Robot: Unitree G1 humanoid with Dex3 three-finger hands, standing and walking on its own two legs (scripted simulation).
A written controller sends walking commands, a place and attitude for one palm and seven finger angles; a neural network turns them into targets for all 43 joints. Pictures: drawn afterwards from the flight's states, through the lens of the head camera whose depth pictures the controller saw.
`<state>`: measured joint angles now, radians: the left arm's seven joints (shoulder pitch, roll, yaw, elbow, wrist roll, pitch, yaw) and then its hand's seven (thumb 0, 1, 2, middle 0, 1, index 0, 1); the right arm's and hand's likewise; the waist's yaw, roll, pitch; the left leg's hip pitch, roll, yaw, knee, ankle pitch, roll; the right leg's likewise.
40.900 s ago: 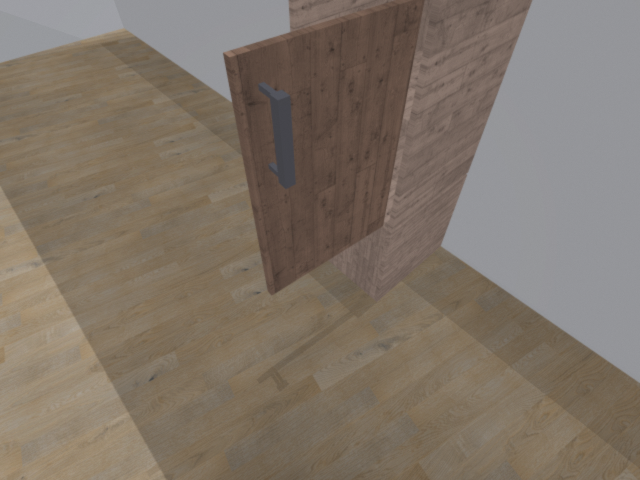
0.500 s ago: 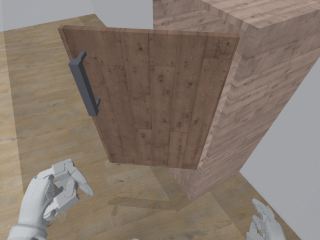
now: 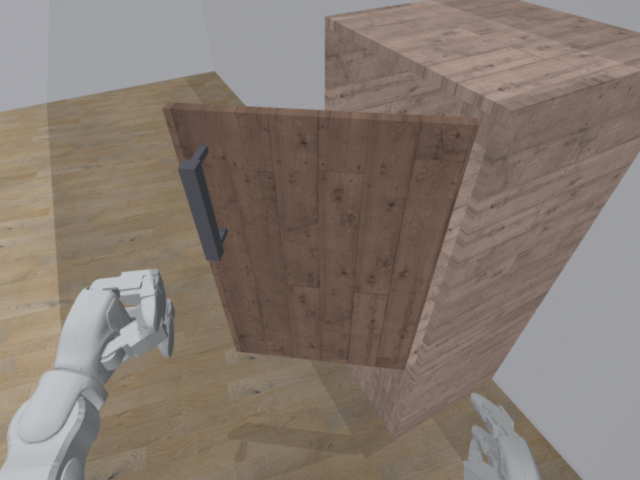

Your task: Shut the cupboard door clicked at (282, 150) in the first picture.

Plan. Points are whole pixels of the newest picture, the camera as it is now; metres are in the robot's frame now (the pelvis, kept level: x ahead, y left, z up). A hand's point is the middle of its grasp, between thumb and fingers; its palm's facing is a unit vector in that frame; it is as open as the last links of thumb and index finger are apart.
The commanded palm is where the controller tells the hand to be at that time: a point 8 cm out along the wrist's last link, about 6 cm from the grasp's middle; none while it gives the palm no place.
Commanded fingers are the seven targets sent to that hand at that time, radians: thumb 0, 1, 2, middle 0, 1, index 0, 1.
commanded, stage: raise the hand and make a fist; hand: left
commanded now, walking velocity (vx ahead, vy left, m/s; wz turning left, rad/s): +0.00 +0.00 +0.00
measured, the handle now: (208, 205) +0.43 +0.21 +0.13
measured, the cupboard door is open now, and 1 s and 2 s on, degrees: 55 55 55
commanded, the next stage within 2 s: bring the fist close to the handle in 0.36 s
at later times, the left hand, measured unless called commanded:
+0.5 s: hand (184, 329) +0.23 +0.17 +0.13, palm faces +0.02 -1.00 -0.08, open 3.1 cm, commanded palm +0.21 +0.22 +0.14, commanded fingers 0.00 0.90 0.90 -1.30 -1.50 -1.30 -1.50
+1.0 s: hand (195, 282) +0.30 +0.18 +0.13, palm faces +0.02 -1.00 -0.06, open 3.1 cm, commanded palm +0.27 +0.23 +0.14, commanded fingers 0.00 0.90 0.90 -1.30 -1.50 -1.30 -1.50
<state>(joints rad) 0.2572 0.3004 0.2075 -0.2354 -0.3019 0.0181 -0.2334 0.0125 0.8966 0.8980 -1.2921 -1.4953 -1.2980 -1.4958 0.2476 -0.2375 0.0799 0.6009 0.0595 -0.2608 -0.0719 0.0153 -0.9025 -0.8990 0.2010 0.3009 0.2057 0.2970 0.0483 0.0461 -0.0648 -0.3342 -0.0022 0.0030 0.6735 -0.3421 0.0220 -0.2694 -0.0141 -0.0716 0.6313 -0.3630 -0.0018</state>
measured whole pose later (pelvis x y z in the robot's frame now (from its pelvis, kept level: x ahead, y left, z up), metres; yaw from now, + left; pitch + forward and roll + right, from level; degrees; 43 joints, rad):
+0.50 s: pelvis +0.00 -0.02 +0.00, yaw +0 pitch -1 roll +0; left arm 0.28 0.28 0.21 -0.21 -0.30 0.01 -0.22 0.01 0.90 0.90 -1.30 -1.50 -1.30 -1.50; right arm 0.24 -0.25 0.06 0.62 0.06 -0.26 -0.08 0.02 -0.90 -0.90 0.20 0.30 0.20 0.30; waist 0.04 0.05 -0.05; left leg -0.29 0.01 0.00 0.62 -0.32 0.00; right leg -0.24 0.00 -0.07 0.61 -0.36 -0.02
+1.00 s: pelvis +0.01 -0.02 +0.00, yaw -1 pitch +1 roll +0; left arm 0.05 0.31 0.26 0.03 -0.29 0.00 -0.24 0.01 0.90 0.90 -1.30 -1.50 -1.30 -1.50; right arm 0.24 -0.27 0.04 0.63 0.06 -0.24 -0.08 0.02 -0.90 -0.90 0.20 0.30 0.20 0.30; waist 0.02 0.04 -0.05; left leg -0.30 0.01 0.02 0.61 -0.33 -0.01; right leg -0.26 0.00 -0.06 0.61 -0.37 -0.03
